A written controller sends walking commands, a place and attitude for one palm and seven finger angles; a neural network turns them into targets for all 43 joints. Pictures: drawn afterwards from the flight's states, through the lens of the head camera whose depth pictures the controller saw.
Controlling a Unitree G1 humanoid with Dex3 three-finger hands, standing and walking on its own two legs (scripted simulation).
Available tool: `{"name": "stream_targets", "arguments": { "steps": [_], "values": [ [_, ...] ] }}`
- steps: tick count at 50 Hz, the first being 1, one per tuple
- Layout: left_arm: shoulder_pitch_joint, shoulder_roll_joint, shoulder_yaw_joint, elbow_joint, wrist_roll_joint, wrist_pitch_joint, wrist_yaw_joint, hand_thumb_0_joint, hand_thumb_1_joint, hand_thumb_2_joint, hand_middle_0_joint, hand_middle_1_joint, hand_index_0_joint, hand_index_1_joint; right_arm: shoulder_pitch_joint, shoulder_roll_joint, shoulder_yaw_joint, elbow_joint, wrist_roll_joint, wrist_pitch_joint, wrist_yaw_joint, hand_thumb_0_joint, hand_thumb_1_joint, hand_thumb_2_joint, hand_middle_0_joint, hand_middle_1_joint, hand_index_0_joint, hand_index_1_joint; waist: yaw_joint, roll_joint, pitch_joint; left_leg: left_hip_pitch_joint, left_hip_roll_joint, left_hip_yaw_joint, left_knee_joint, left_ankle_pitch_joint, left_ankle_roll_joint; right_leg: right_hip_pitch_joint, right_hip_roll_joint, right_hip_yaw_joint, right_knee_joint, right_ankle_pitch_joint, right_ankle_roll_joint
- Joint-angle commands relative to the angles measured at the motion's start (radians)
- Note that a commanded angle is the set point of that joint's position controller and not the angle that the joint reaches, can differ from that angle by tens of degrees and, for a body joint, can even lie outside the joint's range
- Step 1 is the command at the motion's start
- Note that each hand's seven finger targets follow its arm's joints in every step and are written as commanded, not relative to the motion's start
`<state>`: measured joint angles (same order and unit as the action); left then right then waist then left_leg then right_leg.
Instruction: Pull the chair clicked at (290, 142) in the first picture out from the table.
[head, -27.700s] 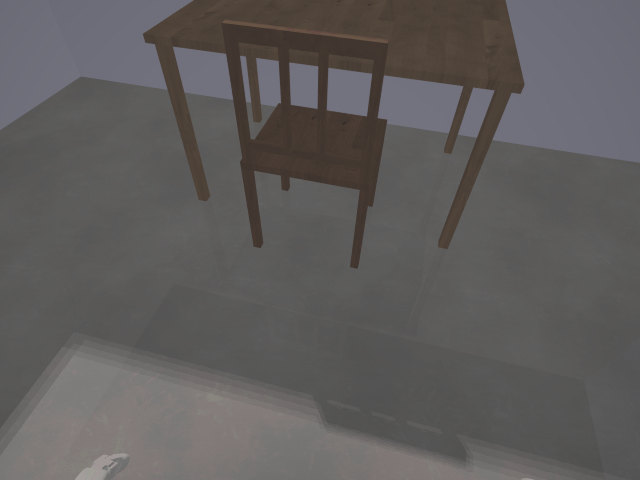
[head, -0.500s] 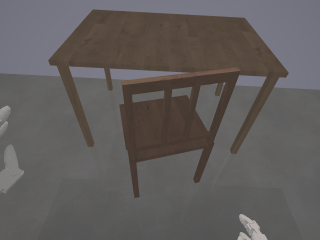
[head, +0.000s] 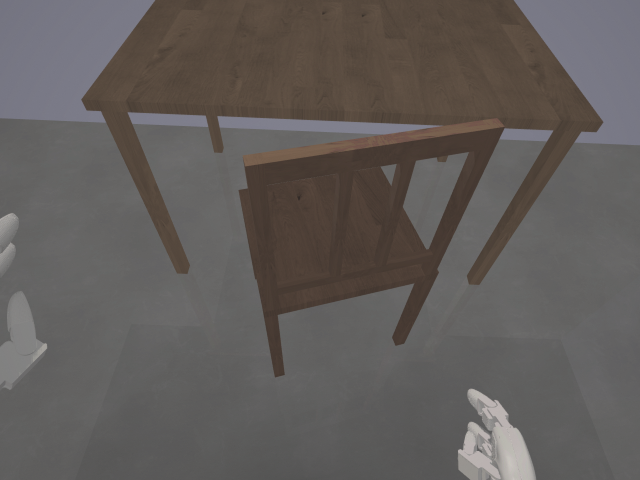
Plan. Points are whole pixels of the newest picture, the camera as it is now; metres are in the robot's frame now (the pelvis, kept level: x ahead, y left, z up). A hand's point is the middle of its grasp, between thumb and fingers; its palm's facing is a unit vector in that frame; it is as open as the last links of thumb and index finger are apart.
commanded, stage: stop stepping back and stand still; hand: left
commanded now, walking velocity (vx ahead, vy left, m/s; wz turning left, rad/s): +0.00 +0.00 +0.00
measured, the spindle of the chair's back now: (339, 228) +0.56 +0.00 -0.10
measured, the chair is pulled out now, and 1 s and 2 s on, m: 0.12 0.12 0.12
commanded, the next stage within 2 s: let the arm hang, fingers relaxed in 0.32 s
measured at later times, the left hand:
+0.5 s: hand (87, 366) +0.22 +0.27 +0.05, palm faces +0.23 -0.81 -0.53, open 7.4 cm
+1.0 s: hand out of the picture -0.04 +0.20 -0.17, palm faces +0.02 -0.97 -0.24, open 7.3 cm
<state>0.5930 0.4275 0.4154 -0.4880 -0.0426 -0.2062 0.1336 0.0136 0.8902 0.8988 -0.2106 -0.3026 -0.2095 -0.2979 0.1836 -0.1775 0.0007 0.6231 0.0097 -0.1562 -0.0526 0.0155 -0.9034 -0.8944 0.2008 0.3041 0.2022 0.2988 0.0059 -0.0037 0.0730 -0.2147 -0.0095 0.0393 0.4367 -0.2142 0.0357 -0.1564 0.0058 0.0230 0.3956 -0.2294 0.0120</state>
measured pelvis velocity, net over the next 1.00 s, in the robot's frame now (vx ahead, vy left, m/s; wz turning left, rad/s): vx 0.00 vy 0.00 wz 0.02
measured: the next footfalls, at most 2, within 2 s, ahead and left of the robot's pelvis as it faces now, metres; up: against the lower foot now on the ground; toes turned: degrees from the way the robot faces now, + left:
none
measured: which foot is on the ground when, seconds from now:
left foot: down 0.00-1.00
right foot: down 0.00-1.00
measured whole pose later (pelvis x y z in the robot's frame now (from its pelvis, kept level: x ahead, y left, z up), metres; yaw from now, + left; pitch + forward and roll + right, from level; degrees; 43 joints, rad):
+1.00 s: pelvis +0.00 +0.00 +0.00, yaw +1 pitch +0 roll -1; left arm 0.32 0.21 -0.01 1.10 0.01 0.02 0.03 0.00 0.93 0.90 -0.20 -0.30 -0.20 -0.30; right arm 0.28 -0.17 -0.02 1.07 -0.01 0.02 -0.01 0.01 -0.91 -0.89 0.20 0.30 0.20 0.30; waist 0.00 0.01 0.06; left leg -0.22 -0.03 0.02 0.41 -0.19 0.05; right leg -0.16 -0.01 0.00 0.38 -0.22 0.02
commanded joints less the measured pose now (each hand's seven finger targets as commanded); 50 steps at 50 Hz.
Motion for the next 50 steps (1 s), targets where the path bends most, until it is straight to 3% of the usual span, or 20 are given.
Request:
{"name": "stream_targets", "arguments": {
  "steps": [1,5,11,20,21,22,23,24,26,28,29,30,31,34,36,37,39,42,45,50],
  "values": [
    [-0.014,0.153,0.122,-0.164,-0.012,-0.046,0.021,0.0,0.9,0.9,-0.2,-0.3,-0.2,-0.3,-0.058,-0.144,-0.057,-0.146,0.004,-0.035,-0.025,0.0,-0.9,-0.9,0.2,0.3,0.2,0.3,-0.011,0.055,-0.155,0.098,0.105,-0.097,-0.074,0.235,0.001,0.034,-0.061,0.051,-0.026,0.254,-0.032],
    [-0.025,0.183,0.136,-0.2,-0.009,-0.047,0.023,0.0,0.9,0.9,-0.2,-0.3,-0.2,-0.3,-0.071,-0.145,-0.06,-0.156,0.008,-0.025,-0.027,0.0,-0.9,-0.9,0.2,0.3,0.2,0.3,-0.008,0.065,-0.167,0.117,0.099,-0.087,-0.063,0.275,0.002,0.042,-0.07,0.055,-0.03,0.295,-0.033],
    [0.011,0.172,0.133,-0.216,-0.012,-0.044,0.027,0.0,0.9,0.9,-0.2,-0.3,-0.2,-0.3,-0.068,-0.144,-0.062,-0.163,0.013,-0.011,-0.026,0.0,-0.9,-0.9,0.2,0.3,0.2,0.3,-0.009,0.097,-0.177,0.134,0.098,-0.081,-0.048,0.337,-0.002,0.057,-0.074,0.056,-0.026,0.339,-0.036],
    [0.026,0.167,0.133,-0.158,-0.019,-0.038,0.025,0.0,0.9,0.9,-0.2,-0.3,-0.2,-0.3,-0.074,-0.153,-0.068,-0.166,0.014,0.008,-0.028,0.0,-0.9,-0.9,0.2,0.3,0.2,0.3,-0.012,0.054,-0.151,0.11,0.096,-0.084,-0.069,0.26,-0.003,0.044,-0.068,0.055,-0.055,0.282,-0.031],
    [-0.074,-0.066,-0.294,0.619,0.097,0.102,-0.103,0.0,0.9,0.9,-0.2,-0.3,-0.2,-0.3,-0.039,-0.273,-0.089,0.1,0.001,-0.023,0.07,0.0,-0.9,-0.9,0.2,0.3,0.2,0.3,-0.052,0.046,-0.124,-0.003,0.114,-0.086,0.132,0.48,0.007,-0.078,-0.126,-0.019,0.154,0.441,-0.05],
    [-0.05,-0.085,-0.288,0.658,0.077,0.168,-0.116,0.0,0.9,0.9,-0.2,-0.3,-0.2,-0.3,0.03,-0.21,-0.091,0.086,0.007,0.048,0.073,0.0,-0.9,-0.9,0.2,0.3,0.2,0.3,-0.039,0.0,-0.215,0.055,0.119,-0.077,0.119,0.472,-0.003,-0.092,-0.113,0.02,0.163,0.315,-0.05],
    [-0.056,-0.099,-0.299,0.655,0.076,0.186,-0.119,0.0,0.9,0.9,-0.2,-0.3,-0.2,-0.3,0.035,-0.212,-0.086,0.069,0.002,0.069,0.072,0.0,-0.9,-0.9,0.2,0.3,0.2,0.3,-0.038,0.031,-0.198,0.043,0.137,-0.091,0.099,0.404,0.006,-0.128,-0.094,-0.001,0.179,0.153,-0.04],
    [-0.087,-0.115,-0.311,0.695,0.072,0.188,-0.12,0.0,0.9,0.9,-0.2,-0.3,-0.2,-0.3,0.01,-0.202,-0.076,0.076,-0.009,0.082,0.071,0.0,-0.9,-0.9,0.2,0.3,0.2,0.3,-0.025,0.033,-0.206,-0.04,0.168,-0.151,0.075,0.258,0.036,-0.131,-0.079,-0.01,0.205,-0.005,-0.039],
    [-0.152,-0.098,-0.329,0.794,0.073,0.187,-0.118,0.0,0.9,0.9,-0.2,-0.3,-0.2,-0.3,-0.006,-0.189,-0.062,0.07,-0.025,0.098,0.069,0.0,-0.9,-0.9,0.2,0.3,0.2,0.3,-0.009,-0.081,-0.176,-0.092,0.141,-0.168,0.069,0.233,0.041,-0.091,-0.078,0.014,0.17,0.055,-0.042],
    [-0.23,-0.065,-0.34,0.913,0.072,0.185,-0.111,0.0,0.9,0.9,-0.2,-0.3,-0.2,-0.3,-0.008,-0.178,-0.061,0.097,-0.027,0.119,0.063,0.0,-0.9,-0.9,0.2,0.3,0.2,0.3,-0.015,-0.259,-0.162,-0.08,0.077,-0.121,0.116,0.197,0.01,-0.058,-0.146,0.085,0.069,0.231,-0.068],
    [-0.267,-0.052,-0.344,0.974,0.067,0.187,-0.109,0.0,0.9,0.9,-0.2,-0.3,-0.2,-0.3,-0.002,-0.175,-0.06,0.115,-0.025,0.13,0.06,0.0,-0.9,-0.9,0.2,0.3,0.2,0.3,-0.022,-0.287,-0.137,-0.061,0.051,-0.1,0.124,0.149,0.001,-0.076,-0.171,0.109,0.028,0.259,-0.082],
    [-0.296,-0.039,-0.351,1.028,0.063,0.192,-0.108,0.0,0.9,0.9,-0.2,-0.3,-0.2,-0.3,0.003,-0.171,-0.057,0.137,-0.026,0.14,0.058,0.0,-0.9,-0.9,0.2,0.3,0.2,0.3,-0.026,-0.256,-0.108,-0.051,0.04,-0.088,0.117,0.13,-0.004,-0.084,-0.178,0.114,0.008,0.276,-0.094],
    [-0.317,-0.04,-0.357,1.08,0.057,0.194,-0.106,0.0,0.9,0.9,-0.2,-0.3,-0.2,-0.3,0.004,-0.163,-0.055,0.163,-0.027,0.145,0.056,0.0,-0.9,-0.9,0.2,0.3,0.2,0.3,-0.028,-0.182,-0.087,-0.025,0.042,-0.085,0.091,0.142,-0.005,-0.096,-0.173,0.122,0.002,0.271,-0.094],
    [-0.316,-0.064,-0.381,1.23,0.044,0.195,-0.104,0.0,0.9,0.9,-0.2,-0.3,-0.2,-0.3,0.0,-0.156,-0.04,0.236,-0.027,0.144,0.048,0.0,-0.9,-0.9,0.2,0.3,0.2,0.3,-0.012,0.129,-0.058,0.013,0.088,-0.144,-0.034,0.199,0.011,-0.092,-0.101,0.089,0.004,0.105,-0.059],
    [-0.291,-0.072,-0.388,1.319,0.044,0.201,-0.105,0.0,0.9,0.9,-0.2,-0.3,-0.2,-0.3,0.007,-0.146,-0.034,0.274,-0.022,0.145,0.042,0.0,-0.9,-0.9,0.2,0.3,0.2,0.3,0.001,0.191,-0.038,-0.01,0.094,-0.157,-0.081,0.125,0.019,-0.056,-0.083,0.064,-0.019,0.032,-0.052],
    [-0.269,-0.111,-0.375,1.348,0.047,0.2,-0.103,0.0,0.9,0.9,-0.2,-0.3,-0.2,-0.3,0.023,-0.129,-0.039,0.288,-0.028,0.146,0.037,0.0,-0.9,-0.9,0.2,0.3,0.2,0.3,0.003,0.235,-0.066,-0.005,0.096,-0.157,-0.093,0.085,0.023,-0.034,-0.076,0.056,-0.029,0.028,-0.055],
    [-0.271,-0.103,-0.388,1.403,0.044,0.201,-0.105,0.0,0.9,0.9,-0.2,-0.3,-0.2,-0.3,0.042,-0.13,-0.038,0.313,-0.023,0.15,0.034,0.0,-0.9,-0.9,0.2,0.3,0.2,0.3,0.0,0.233,-0.081,-0.004,0.095,-0.162,-0.114,0.015,0.022,-0.012,-0.073,0.045,-0.04,0.016,-0.056],
    [-0.282,-0.121,-0.401,1.459,0.045,0.199,-0.105,0.0,0.9,0.9,-0.2,-0.3,-0.2,-0.3,0.078,-0.127,-0.045,0.346,-0.019,0.156,0.031,0.0,-0.9,-0.9,0.2,0.3,0.2,0.3,-0.009,0.092,-0.063,0.007,0.101,-0.173,-0.133,-0.041,0.022,-0.032,-0.074,0.043,-0.076,-0.01,-0.054],
    [-0.285,-0.133,-0.409,1.501,0.046,0.198,-0.101,0.0,0.9,0.9,-0.2,-0.3,-0.2,-0.3,0.114,-0.126,-0.048,0.375,-0.016,0.157,0.027,0.0,-0.9,-0.9,0.2,0.3,0.2,0.3,-0.016,0.014,-0.059,0.036,0.112,-0.174,-0.144,-0.036,0.023,-0.049,-0.073,0.036,-0.088,-0.017,-0.05],
    [-0.265,-0.146,-0.417,1.554,0.046,0.196,-0.096,0.0,0.9,0.9,-0.2,-0.3,-0.2,-0.3,0.14,-0.117,-0.046,0.421,-0.016,0.155,0.025,0.0,-0.9,-0.9,0.2,0.3,0.2,0.3,-0.016,-0.008,-0.04,0.06,0.107,-0.157,-0.143,-0.001,0.023,-0.069,-0.081,0.046,-0.103,-0.01,-0.049]
  ]
}}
